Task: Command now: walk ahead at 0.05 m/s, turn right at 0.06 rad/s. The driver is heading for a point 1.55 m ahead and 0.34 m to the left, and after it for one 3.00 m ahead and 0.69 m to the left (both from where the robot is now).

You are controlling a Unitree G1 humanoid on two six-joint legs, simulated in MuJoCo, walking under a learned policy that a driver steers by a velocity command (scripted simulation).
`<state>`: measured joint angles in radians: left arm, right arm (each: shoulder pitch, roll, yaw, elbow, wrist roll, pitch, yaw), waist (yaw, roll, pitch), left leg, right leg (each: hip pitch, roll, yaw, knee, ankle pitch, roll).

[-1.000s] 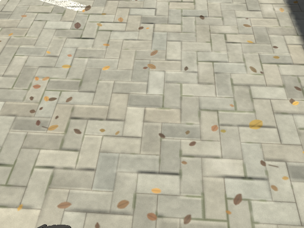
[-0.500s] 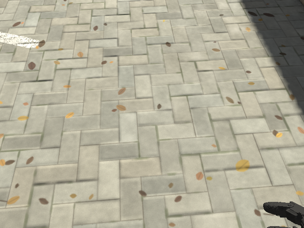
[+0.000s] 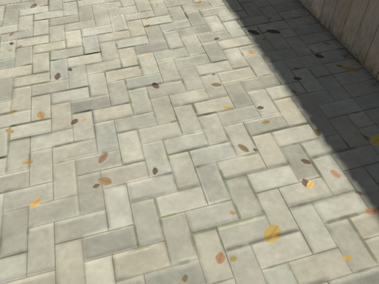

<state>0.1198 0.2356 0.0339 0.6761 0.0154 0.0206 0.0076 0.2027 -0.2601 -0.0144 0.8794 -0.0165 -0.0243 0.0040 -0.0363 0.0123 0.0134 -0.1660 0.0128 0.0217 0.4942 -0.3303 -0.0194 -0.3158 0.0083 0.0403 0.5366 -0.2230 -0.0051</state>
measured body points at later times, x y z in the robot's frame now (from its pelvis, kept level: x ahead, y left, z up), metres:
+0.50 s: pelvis +0.01 -0.01 +0.00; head +0.02 -0.01 +0.45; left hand +0.14 +0.25 -0.12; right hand +0.06 -0.28 -0.14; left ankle -0.04 +0.13 -0.73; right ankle +0.04 -0.12 -0.73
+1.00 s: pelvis +0.00 +0.00 +0.00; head +0.01 +0.00 +0.45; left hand +0.07 +0.25 -0.15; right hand -0.01 -0.25 -0.16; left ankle -0.04 +0.13 -0.73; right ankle +0.04 -0.12 -0.73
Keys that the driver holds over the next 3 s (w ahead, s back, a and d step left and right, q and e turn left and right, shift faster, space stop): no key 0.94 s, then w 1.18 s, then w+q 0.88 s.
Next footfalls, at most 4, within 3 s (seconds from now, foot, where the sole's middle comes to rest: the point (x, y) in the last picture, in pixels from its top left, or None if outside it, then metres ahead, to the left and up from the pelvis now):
1.66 left None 0.45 0.12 -0.77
2.24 right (223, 214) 0.77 -0.11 -0.77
2.78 left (149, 169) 1.02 0.19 -0.77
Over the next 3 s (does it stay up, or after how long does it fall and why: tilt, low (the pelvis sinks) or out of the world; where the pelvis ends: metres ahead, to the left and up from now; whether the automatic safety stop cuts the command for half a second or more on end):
stays up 0.99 0.12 0.01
